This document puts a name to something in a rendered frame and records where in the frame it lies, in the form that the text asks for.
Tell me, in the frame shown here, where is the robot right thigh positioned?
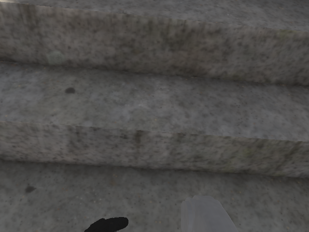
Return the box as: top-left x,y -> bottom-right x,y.
181,195 -> 239,232

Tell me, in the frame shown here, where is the robot left hand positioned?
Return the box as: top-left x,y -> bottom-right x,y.
84,217 -> 128,232

